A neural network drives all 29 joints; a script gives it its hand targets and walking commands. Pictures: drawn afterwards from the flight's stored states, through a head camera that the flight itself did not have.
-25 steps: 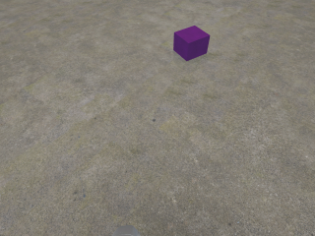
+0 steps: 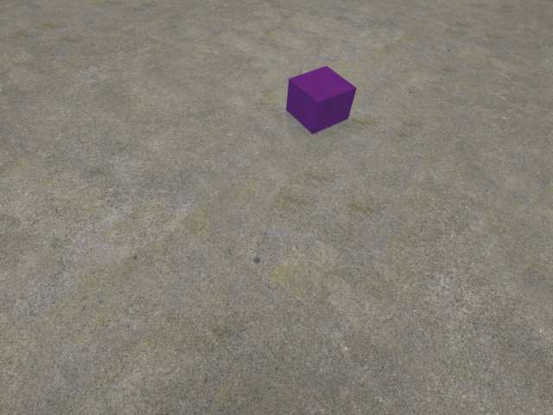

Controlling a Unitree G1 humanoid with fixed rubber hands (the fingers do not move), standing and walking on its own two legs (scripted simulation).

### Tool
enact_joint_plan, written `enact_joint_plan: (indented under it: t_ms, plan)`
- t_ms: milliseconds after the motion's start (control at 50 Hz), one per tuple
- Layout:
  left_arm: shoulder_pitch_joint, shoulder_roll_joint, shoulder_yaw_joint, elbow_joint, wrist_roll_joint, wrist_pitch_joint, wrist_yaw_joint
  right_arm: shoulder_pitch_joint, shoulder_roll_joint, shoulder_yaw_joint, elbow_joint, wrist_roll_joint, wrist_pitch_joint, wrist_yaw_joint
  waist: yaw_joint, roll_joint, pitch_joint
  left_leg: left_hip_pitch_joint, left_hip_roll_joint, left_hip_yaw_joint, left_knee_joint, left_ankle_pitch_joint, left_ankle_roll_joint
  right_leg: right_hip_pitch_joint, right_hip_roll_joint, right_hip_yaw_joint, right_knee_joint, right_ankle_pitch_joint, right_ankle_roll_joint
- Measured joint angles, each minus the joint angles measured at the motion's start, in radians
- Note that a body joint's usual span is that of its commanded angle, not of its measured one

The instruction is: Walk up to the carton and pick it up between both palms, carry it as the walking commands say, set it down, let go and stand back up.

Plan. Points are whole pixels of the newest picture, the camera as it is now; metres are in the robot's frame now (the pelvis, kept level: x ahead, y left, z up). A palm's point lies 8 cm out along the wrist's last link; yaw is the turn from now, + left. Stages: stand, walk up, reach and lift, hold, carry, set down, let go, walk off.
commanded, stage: walk up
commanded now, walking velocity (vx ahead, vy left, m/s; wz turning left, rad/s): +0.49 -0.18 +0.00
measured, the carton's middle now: (319, 99) +1.77 -0.21 -0.67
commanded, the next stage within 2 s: none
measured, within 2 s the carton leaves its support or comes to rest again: neither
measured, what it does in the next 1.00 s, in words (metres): walks ahead: right foot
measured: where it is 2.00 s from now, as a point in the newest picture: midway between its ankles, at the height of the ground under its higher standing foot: (292, 205)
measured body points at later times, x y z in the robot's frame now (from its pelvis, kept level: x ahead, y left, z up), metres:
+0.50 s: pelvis +0.25 -0.09 -0.01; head +0.29 -0.09 +0.44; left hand +0.37 +0.16 -0.14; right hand +0.20 -0.34 -0.16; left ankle +0.06 +0.08 -0.68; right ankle +0.31 -0.17 -0.74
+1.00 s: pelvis +0.51 -0.07 -0.01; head +0.54 -0.10 +0.44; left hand +0.39 +0.14 -0.13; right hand +0.63 -0.29 -0.16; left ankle +0.63 +0.07 -0.71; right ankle +0.31 -0.17 -0.74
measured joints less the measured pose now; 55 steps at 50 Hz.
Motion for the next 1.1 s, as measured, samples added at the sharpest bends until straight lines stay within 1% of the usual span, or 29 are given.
enact_joint_plan:
  t_ms: [40, 100, 180, 260, 320, 380, 420, 440, 460, 480, 500, 520, 540, 580, 640, 680, 740, 800, 860, 920, 960, 1000, 1020, 1040, 1060, 1080, 1100]
  plan:
    - [-0.050, 0.024, 0.009, -0.018, 0.005, 0.014, -0.006, 0.080, -0.015, -0.006, 0.028, 0.008, -0.001, -0.004, -0.025, 0.002, -0.007, 0.071, -0.009, -0.013, -0.073, 0.008, -0.006, -0.084, -0.012, -0.008, 0.016, 0.065, 0.002]
    - [-0.121, 0.041, 0.018, -0.051, 0.011, 0.031, -0.021, 0.166, -0.014, -0.005, 0.062, 0.017, 0.000, -0.006, -0.041, 0.004, 0.001, 0.161, -0.011, -0.019, -0.143, 0.006, -0.012, -0.189, -0.032, -0.006, -0.035, 0.165, 0.002]
    - [-0.194, 0.028, 0.016, -0.073, 0.018, 0.056, -0.046, 0.243, 0.025, 0.001, 0.078, 0.013, -0.004, -0.009, -0.068, 0.010, 0.009, 0.246, -0.005, -0.038, -0.197, -0.016, -0.027, -0.266, -0.050, -0.020, -0.161, 0.280, 0.016]
    - [-0.246, 0.000, 0.003, -0.077, 0.015, 0.063, -0.064, 0.277, 0.063, 0.008, 0.068, 0.010, -0.005, -0.013, -0.075, 0.003, 0.013, 0.316, 0.004, -0.033, -0.234, -0.048, -0.055, -0.275, -0.046, -0.050, -0.329, 0.367, 0.015]
    - [-0.279, -0.027, -0.003, -0.082, 0.013, 0.062, -0.073, 0.283, 0.070, 0.005, 0.056, 0.005, -0.003, -0.017, -0.084, 0.010, 0.015, 0.350, 0.013, -0.027, -0.234, -0.090, -0.082, -0.247, -0.031, -0.076, -0.445, 0.361, 0.011]
    - [-0.305, -0.037, -0.006, -0.083, 0.016, 0.053, -0.073, 0.288, 0.064, -0.002, 0.050, 0.001, 0.000, -0.025, -0.098, 0.018, 0.008, 0.375, 0.026, -0.027, -0.223, -0.142, -0.114, -0.199, -0.017, -0.102, -0.518, 0.287, 0.010]
    - [-0.316, -0.036, -0.010, -0.090, 0.017, 0.047, -0.069, 0.297, 0.050, -0.006, 0.056, -0.001, 0.005, -0.029, -0.102, 0.028, -0.008, 0.378, 0.043, -0.039, -0.191, -0.188, -0.137, -0.145, -0.002, -0.113, -0.580, 0.241, -0.002]
    - [-0.323, -0.038, -0.009, -0.087, 0.017, 0.036, -0.062, 0.289, 0.036, -0.008, 0.065, -0.001, 0.011, -0.027, -0.093, 0.047, -0.007, 0.357, 0.067, -0.048, -0.123, -0.219, -0.136, -0.132, 0.016, -0.127, -0.589, 0.255, -0.032]
    - [-0.325, -0.036, -0.009, -0.083, 0.020, 0.021, -0.051, 0.269, 0.023, -0.009, 0.072, 0.000, 0.018, -0.024, -0.083, 0.062, 0.000, 0.304, 0.093, -0.065, 0.012, -0.210, -0.111, -0.130, 0.031, -0.139, -0.563, 0.236, -0.053]
    - [-0.315, -0.027, -0.008, -0.080, 0.027, 0.006, -0.043, 0.247, 0.019, -0.010, 0.066, 0.005, 0.022, -0.021, -0.073, 0.053, 0.003, 0.228, 0.085, -0.101, 0.191, -0.223, -0.092, -0.123, 0.030, -0.141, -0.540, 0.205, -0.066]
    - [-0.292, -0.014, -0.008, -0.073, 0.028, -0.007, -0.034, 0.225, 0.019, -0.010, 0.057, 0.008, 0.021, -0.020, -0.063, 0.034, -0.001, 0.149, 0.063, -0.127, 0.360, -0.244, -0.081, -0.105, 0.022, -0.138, -0.538, 0.179, -0.073]
    - [-0.258, -0.003, -0.005, -0.062, 0.029, -0.016, -0.025, 0.203, 0.016, -0.010, 0.047, 0.009, 0.018, -0.018, -0.048, 0.019, -0.010, 0.080, 0.046, -0.137, 0.490, -0.236, -0.071, -0.074, 0.016, -0.135, -0.559, 0.164, -0.075]
    - [-0.217, 0.005, -0.003, -0.050, 0.029, -0.022, -0.019, 0.177, 0.010, -0.013, 0.035, 0.008, 0.016, -0.015, -0.031, 0.010, -0.018, 0.018, 0.035, -0.137, 0.580, -0.211, -0.060, -0.037, 0.015, -0.130, -0.594, 0.172, -0.062]
    - [-0.129, 0.010, -0.004, -0.025, 0.023, -0.030, -0.008, 0.112, -0.011, -0.022, 0.006, 0.002, 0.023, -0.008, 0.004, 0.011, -0.023, -0.088, 0.025, -0.131, 0.657, -0.140, -0.047, 0.041, 0.021, -0.113, -0.670, 0.177, -0.069]
    - [-0.013, -0.007, -0.015, 0.011, 0.012, -0.039, -0.004, 0.007, -0.040, -0.040, -0.047, -0.004, 0.049, 0.009, 0.046, 0.036, -0.004, -0.218, 0.021, -0.121, 0.637, -0.009, -0.043, 0.145, 0.023, -0.077, -0.770, 0.191, -0.064]
    - [0.049, -0.027, -0.026, 0.026, 0.013, -0.043, -0.004, -0.048, -0.049, -0.047, -0.064, -0.005, 0.070, 0.026, 0.062, 0.059, 0.013, -0.285, 0.018, -0.125, 0.608, 0.083, -0.040, 0.201, 0.017, -0.055, -0.809, 0.190, -0.053]
    - [0.110, -0.048, -0.035, 0.037, 0.007, -0.044, -0.003, -0.069, -0.035, -0.046, -0.069, 0.000, 0.092, 0.042, 0.065, 0.077, 0.016, -0.352, 0.008, -0.126, 0.566, 0.181, -0.050, 0.272, 0.002, -0.050, -0.836, 0.160, -0.042]
    - [0.150, -0.065, -0.040, 0.034, 0.007, -0.044, 0.003, -0.054, -0.005, -0.035, -0.061, 0.000, 0.107, 0.047, 0.069, 0.076, 0.005, -0.371, 0.007, -0.113, 0.530, 0.221, -0.067, 0.336, -0.009, -0.051, -0.864, 0.124, -0.036]
    - [0.179, -0.082, -0.044, 0.031, 0.001, -0.041, 0.011, -0.042, 0.022, -0.025, -0.054, 0.003, 0.114, 0.049, 0.066, 0.063, -0.010, -0.369, -0.001, -0.106, 0.496, 0.246, -0.075, 0.384, -0.015, -0.049, -0.884, 0.087, -0.023]
    - [0.188, -0.098, -0.045, 0.025, -0.001, -0.041, 0.018, -0.039, 0.033, -0.014, -0.048, 0.006, 0.103, 0.051, 0.059, 0.055, -0.022, -0.339, -0.015, -0.082, 0.385, 0.253, -0.076, 0.434, -0.017, -0.058, -0.920, 0.055, -0.011]
    - [0.186, -0.108, -0.042, 0.024, -0.004, -0.039, 0.020, -0.054, 0.040, -0.005, -0.046, 0.007, 0.086, 0.049, 0.056, 0.052, -0.019, -0.297, -0.026, -0.057, 0.256, 0.248, -0.070, 0.463, -0.014, -0.064, -0.936, 0.030, 0.000]
    - [0.176, -0.108, -0.037, 0.029, -0.004, -0.034, 0.024, -0.070, 0.046, 0.003, -0.056, 0.001, 0.071, 0.043, 0.049, 0.044, -0.013, -0.248, -0.049, -0.036, 0.134, 0.177, -0.052, 0.481, -0.014, -0.076, -0.918, -0.014, 0.011]
    - [0.170, -0.103, -0.033, 0.035, -0.004, -0.032, 0.025, -0.075, 0.047, 0.006, -0.062, -0.001, 0.063, 0.039, 0.046, 0.038, -0.011, -0.219, -0.061, -0.021, 0.091, 0.126, -0.040, 0.483, -0.016, -0.083, -0.886, -0.046, 0.017]
    - [0.166, -0.099, -0.030, 0.041, -0.005, -0.028, 0.026, -0.077, 0.044, 0.007, -0.065, -0.004, 0.053, 0.032, 0.046, 0.037, -0.010, -0.177, -0.072, -0.007, 0.043, 0.086, -0.025, 0.469, -0.017, -0.085, -0.816, -0.082, 0.018]
    - [0.160, -0.095, -0.028, 0.048, -0.008, -0.024, 0.026, -0.080, 0.042, 0.006, -0.060, -0.010, 0.041, 0.025, 0.042, 0.032, -0.010, -0.147, -0.078, 0.002, 0.021, 0.108, 0.001, 0.429, -0.026, -0.079, -0.690, -0.116, 0.019]
    - [0.141, -0.089, -0.029, 0.048, -0.014, -0.019, 0.025, -0.083, 0.041, 0.004, -0.057, -0.019, 0.027, 0.017, 0.037, 0.021, -0.003, -0.145, -0.082, 0.009, 0.056, 0.086, 0.021, 0.352, -0.033, -0.049, -0.490, -0.121, 0.013]
    - [0.118, -0.085, -0.029, 0.040, -0.018, -0.016, 0.024, -0.081, 0.036, 0.004, -0.053, -0.023, 0.015, 0.011, 0.039, 0.019, 0.004, -0.132, -0.075, 0.016, 0.081, 0.046, 0.031, 0.260, -0.020, -0.008, -0.278, -0.121, 0.005]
